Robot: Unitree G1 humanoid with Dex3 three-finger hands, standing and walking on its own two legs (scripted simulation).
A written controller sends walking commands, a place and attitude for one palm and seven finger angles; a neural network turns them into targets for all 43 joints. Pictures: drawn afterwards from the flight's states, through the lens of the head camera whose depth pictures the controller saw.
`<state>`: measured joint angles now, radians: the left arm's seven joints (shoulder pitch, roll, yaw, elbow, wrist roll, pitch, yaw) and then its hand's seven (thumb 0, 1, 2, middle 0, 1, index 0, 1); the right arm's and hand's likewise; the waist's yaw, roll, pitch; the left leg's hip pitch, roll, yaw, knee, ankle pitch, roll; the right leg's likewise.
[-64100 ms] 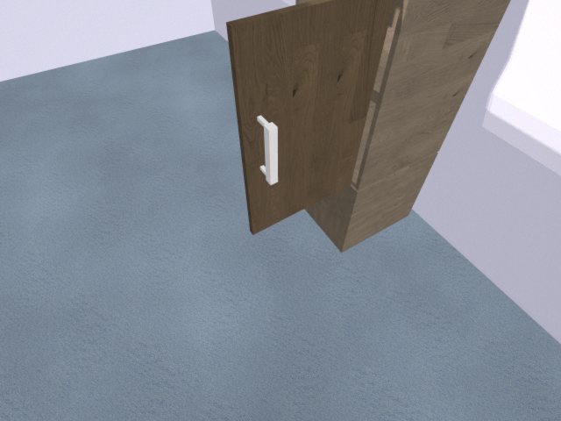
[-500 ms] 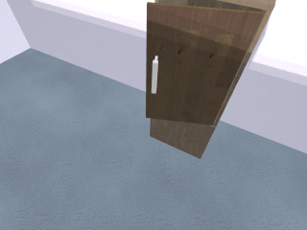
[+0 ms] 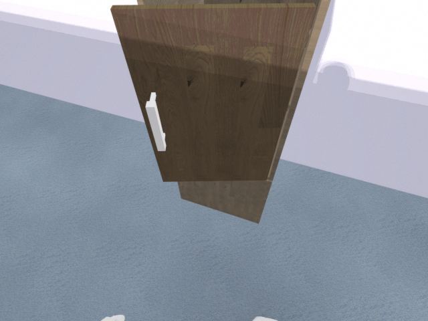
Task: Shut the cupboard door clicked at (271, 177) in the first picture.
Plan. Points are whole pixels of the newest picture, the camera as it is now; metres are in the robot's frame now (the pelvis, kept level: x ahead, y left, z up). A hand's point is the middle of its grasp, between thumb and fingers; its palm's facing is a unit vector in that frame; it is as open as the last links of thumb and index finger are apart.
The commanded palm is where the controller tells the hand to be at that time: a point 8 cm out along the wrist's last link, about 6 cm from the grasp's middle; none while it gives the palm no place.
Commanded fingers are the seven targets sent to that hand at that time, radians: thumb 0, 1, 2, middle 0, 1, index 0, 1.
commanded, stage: take the last steps up to it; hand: left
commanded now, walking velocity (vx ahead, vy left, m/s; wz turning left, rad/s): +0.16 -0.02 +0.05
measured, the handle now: (157, 123) +0.57 +0.16 -0.01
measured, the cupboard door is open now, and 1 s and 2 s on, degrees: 21 21 21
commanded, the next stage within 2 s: come to a stop and stand still in 0.02 s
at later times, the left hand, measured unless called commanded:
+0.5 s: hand out of the picture +0.10 +0.16 -0.17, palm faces +0.07 -0.98 -0.21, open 7.3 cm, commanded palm none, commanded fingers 0.00 0.90 0.90 -0.20 -0.30 -0.20 -0.30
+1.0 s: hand out of the picture +0.14 +0.22 -0.16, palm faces -0.01 -0.98 -0.21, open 7.4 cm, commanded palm none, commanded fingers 0.00 0.90 0.90 -0.20 -0.30 -0.20 -0.30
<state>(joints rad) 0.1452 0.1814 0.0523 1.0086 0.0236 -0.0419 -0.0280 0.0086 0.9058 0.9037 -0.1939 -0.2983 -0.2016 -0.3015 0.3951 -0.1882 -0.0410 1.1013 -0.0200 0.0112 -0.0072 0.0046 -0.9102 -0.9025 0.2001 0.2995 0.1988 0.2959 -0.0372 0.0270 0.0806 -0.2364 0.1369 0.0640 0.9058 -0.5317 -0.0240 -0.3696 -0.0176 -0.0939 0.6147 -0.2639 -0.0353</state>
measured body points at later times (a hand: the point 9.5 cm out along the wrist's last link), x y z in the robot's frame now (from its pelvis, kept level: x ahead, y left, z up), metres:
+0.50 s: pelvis +0.09 -0.02 +0.01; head +0.13 -0.01 +0.46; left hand +0.10 +0.22 -0.15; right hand +0.21 -0.24 -0.14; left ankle +0.12 +0.09 -0.72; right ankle +0.04 -0.11 -0.72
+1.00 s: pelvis +0.05 +0.03 +0.01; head +0.05 +0.05 +0.46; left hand +0.14 +0.27 -0.14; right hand +0.11 -0.21 -0.13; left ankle +0.09 +0.11 -0.72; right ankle +0.04 -0.11 -0.72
